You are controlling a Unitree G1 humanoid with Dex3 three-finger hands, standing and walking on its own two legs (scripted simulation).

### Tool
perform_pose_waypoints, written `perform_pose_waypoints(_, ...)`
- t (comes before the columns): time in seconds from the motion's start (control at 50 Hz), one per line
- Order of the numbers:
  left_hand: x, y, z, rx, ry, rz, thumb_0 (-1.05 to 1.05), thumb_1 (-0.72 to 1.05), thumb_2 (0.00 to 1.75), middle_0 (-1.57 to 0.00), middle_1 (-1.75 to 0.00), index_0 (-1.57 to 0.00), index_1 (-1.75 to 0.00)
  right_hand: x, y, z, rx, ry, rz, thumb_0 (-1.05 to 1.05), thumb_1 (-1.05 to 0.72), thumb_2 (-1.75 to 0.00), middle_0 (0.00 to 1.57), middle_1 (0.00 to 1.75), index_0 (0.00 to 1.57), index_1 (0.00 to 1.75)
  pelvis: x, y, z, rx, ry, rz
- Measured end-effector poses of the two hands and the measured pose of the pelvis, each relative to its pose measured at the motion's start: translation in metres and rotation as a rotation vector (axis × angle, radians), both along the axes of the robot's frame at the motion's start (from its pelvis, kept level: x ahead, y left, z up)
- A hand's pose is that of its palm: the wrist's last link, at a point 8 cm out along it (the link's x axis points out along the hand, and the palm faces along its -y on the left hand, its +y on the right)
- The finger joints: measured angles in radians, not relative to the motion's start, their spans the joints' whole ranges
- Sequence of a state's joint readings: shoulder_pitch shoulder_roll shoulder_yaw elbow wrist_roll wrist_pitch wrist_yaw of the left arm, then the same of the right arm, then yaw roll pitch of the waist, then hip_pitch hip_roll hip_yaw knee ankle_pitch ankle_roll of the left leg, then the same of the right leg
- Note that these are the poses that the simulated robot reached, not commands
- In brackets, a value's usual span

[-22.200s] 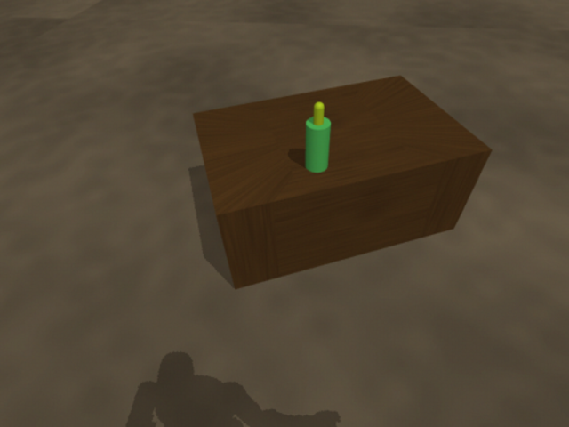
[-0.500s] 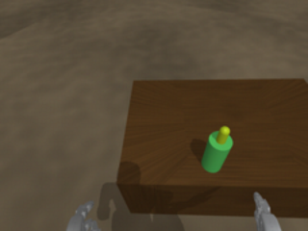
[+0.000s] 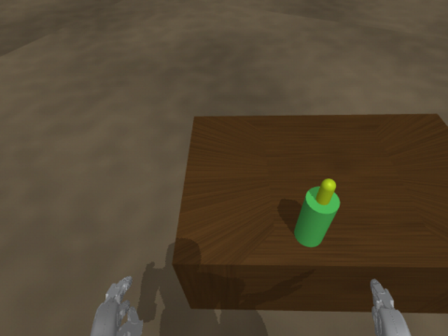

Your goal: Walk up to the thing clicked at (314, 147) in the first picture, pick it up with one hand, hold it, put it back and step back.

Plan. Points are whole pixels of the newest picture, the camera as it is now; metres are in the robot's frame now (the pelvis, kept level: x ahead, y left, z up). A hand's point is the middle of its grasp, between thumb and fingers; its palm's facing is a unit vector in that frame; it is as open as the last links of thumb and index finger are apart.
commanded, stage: home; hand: right
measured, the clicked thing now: (317, 211) +0.46 -0.20 -0.15
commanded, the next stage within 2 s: stand in 1.46 s
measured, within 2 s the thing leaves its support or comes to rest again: neither
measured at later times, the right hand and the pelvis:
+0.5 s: hand (361, 327) +0.18 -0.20 -0.06, palm faces +0.12 +0.96 -0.27, open 17.4 cm; pelvis +0.01 -0.02 +0.00, yaw +0 degrees
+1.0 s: hand (361, 327) +0.18 -0.20 -0.06, palm faces +0.11 +0.96 -0.27, open 17.5 cm; pelvis +0.01 -0.02 +0.00, yaw +0 degrees
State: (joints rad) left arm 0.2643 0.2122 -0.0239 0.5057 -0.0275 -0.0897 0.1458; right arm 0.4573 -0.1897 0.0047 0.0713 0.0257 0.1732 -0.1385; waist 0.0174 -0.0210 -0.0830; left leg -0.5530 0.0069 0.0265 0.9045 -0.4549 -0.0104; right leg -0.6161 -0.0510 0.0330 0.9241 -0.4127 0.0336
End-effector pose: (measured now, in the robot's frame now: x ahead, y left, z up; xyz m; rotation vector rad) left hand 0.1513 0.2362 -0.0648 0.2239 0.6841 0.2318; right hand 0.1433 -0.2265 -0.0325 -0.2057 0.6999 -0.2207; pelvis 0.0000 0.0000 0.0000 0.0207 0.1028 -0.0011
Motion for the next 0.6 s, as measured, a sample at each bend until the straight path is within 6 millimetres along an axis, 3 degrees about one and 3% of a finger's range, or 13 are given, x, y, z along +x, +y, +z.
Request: perform_pose_waypoints(0.6,0.002,-0.020,0.005,0.016,-0.017,0.003,0.01,0.90,0.91,-0.20,-0.31,-0.20,-0.31,0.011,-0.019,0.001,-0.004,0.013,0.013,-0.01,0.53,-0.05,0.06,0.05,0.06,0.05,0.006,-0.019,0.002,0.018,-0.005,0.009)
